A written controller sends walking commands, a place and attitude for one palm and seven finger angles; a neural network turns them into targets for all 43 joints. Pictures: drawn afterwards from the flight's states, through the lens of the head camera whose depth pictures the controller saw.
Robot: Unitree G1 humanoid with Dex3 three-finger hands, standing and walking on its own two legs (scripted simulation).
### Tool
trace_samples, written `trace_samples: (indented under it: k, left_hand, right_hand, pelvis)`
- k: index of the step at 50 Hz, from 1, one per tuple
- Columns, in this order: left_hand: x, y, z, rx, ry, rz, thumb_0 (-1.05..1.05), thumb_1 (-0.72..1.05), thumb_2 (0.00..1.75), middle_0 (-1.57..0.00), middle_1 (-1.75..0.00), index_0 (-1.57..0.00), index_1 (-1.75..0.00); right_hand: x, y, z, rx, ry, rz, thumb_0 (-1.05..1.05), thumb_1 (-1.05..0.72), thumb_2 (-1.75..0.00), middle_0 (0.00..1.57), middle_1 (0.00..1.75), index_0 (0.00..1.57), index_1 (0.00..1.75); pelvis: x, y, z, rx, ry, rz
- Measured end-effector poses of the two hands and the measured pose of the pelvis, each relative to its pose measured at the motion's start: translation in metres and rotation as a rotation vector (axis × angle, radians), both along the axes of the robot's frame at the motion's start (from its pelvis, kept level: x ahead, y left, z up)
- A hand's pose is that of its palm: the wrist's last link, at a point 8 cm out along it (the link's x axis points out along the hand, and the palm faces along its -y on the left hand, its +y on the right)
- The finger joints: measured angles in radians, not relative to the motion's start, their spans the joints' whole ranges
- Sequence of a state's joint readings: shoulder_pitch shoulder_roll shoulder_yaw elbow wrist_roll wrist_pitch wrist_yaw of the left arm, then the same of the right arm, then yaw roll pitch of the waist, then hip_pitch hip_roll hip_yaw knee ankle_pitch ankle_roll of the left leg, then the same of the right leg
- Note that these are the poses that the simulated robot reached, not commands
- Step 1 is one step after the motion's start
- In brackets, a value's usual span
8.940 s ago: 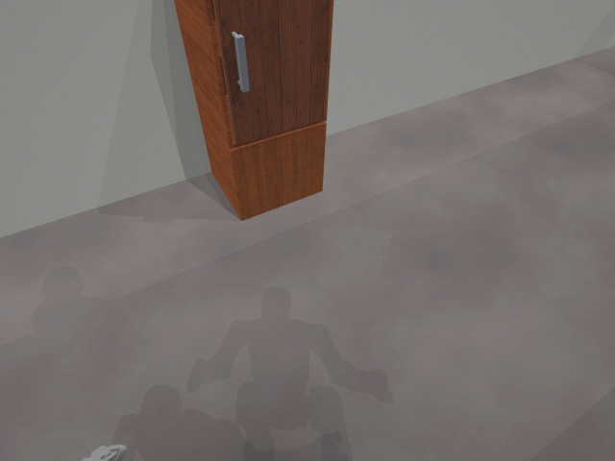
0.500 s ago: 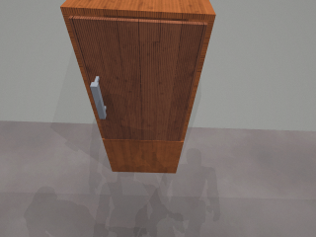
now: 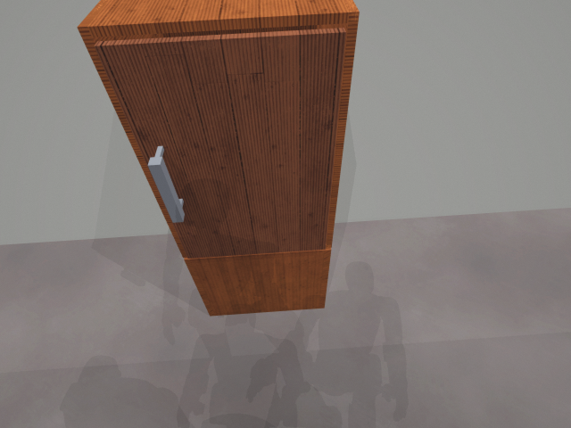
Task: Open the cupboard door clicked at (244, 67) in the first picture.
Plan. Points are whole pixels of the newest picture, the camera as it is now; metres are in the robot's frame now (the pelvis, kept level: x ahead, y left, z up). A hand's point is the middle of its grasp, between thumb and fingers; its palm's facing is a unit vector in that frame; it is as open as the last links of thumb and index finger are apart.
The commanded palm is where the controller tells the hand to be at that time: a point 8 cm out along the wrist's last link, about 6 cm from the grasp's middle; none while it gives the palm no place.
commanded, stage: look again from close up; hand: left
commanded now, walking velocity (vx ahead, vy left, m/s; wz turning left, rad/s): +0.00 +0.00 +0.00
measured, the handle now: (169, 185) +0.57 +0.28 -0.03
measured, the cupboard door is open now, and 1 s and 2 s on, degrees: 0 0 0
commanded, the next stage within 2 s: shuffle to correct the standing spot in 0.30 s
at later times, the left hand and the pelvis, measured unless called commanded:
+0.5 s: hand out of the picture -0.01 +0.13 -0.17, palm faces +0.03 -0.98 -0.20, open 7.4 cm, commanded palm none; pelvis +0.00 -0.04 +0.00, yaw +1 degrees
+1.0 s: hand out of the picture +0.11 +0.16 -0.16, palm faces +0.10 -0.96 -0.25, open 7.4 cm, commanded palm none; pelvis +0.06 -0.03 +0.00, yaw +5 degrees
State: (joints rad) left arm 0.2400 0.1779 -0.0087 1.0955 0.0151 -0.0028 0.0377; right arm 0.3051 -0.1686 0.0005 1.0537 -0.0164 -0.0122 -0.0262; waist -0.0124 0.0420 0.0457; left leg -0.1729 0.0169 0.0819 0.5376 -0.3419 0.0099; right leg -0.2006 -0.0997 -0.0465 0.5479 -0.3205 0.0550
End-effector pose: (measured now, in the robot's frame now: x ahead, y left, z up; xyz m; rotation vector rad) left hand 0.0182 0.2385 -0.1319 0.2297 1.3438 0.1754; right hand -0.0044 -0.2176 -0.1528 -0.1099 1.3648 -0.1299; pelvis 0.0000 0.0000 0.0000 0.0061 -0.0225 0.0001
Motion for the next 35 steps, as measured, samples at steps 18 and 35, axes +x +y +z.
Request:
trace_samples:
  k: [18, 35]
  left_hand:
    - [-0.025, -0.05, 0.0, -0.042, 0.043, 0.021, 0.01, 0.92, 0.9, -0.2, -0.3, -0.2, -0.3]
    - [-0.043, -0.038, -0.023, -0.085, 0.067, 0.161, 0.01, 0.91, 0.9, -0.2, -0.3, -0.2, -0.3]
  right_hand:
    - [-0.013, -0.032, 0.001, 0.013, 0.038, 0.003, 0.01, -0.91, -0.9, 0.2, 0.3, 0.2, 0.3]
    - [0.032, -0.04, 0.008, -0.07, 0.027, 0.093, 0.01, -0.91, -0.9, 0.19, 0.3, 0.2, 0.3]
  pelvis:
    - [-0.008, -0.035, 0.003, 0.015, 0.009, -0.002]
    - [0.015, -0.022, -0.008, 0.006, 0.014, 0.07]
